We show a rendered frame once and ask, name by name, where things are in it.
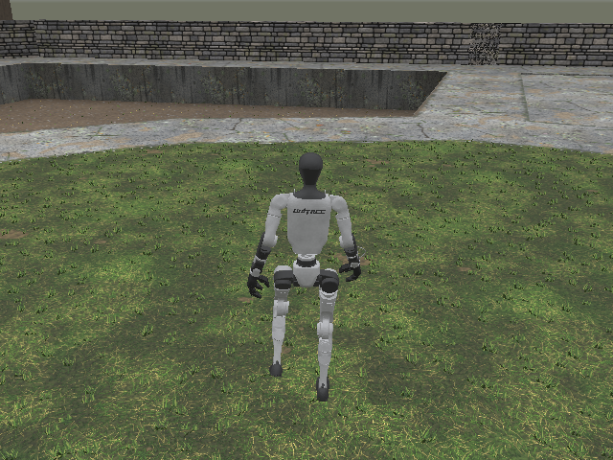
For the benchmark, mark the robot right foot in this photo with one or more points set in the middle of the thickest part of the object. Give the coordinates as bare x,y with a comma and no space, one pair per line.
322,393

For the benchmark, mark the robot left foot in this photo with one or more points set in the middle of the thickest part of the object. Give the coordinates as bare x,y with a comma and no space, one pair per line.
276,370

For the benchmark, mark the robot foot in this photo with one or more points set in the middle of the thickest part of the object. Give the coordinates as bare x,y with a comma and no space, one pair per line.
276,370
322,393

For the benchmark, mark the robot left upper arm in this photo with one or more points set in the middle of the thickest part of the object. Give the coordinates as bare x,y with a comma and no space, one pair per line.
278,202

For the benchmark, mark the robot right upper arm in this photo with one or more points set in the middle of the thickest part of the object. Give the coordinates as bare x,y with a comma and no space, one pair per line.
339,205

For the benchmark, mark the right robot hand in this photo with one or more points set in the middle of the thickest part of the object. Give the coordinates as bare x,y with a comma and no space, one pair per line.
346,268

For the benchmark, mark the robot left forearm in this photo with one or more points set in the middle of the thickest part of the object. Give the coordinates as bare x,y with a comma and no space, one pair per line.
260,258

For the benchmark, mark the left robot hand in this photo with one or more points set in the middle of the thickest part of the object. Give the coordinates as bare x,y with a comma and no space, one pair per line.
253,284

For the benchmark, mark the robot right forearm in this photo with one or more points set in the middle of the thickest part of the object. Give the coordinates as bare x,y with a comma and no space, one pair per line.
352,254

